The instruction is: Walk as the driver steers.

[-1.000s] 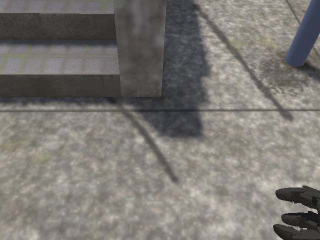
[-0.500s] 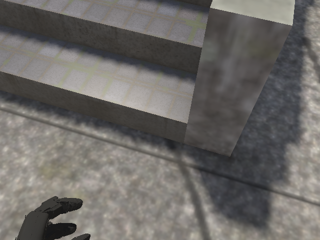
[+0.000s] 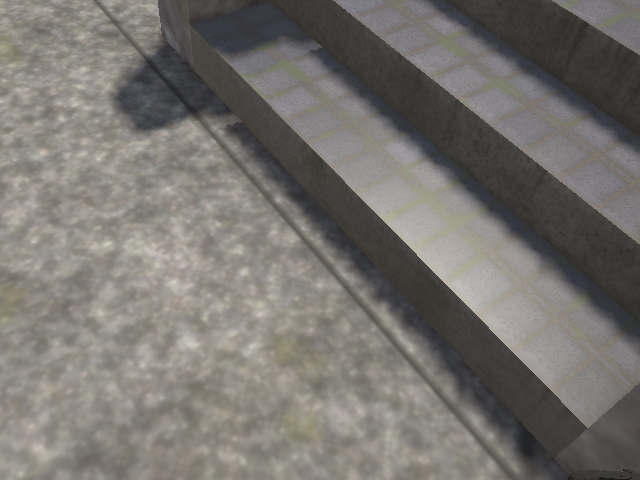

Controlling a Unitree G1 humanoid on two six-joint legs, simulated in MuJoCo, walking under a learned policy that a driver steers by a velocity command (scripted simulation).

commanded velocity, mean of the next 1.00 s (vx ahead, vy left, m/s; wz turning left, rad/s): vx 0.60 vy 0.00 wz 0.56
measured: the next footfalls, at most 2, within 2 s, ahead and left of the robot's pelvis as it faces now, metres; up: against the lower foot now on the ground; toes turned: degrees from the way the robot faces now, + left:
right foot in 0.30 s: +0.04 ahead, -0.10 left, +0.00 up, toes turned +1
left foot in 0.78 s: +0.40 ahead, +0.19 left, +0.00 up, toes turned +25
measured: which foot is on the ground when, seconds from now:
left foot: down 0.00-0.30, up 0.32-0.76, down 0.78-1.00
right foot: up 0.00-0.28, down 0.30-0.80, up 0.82-1.00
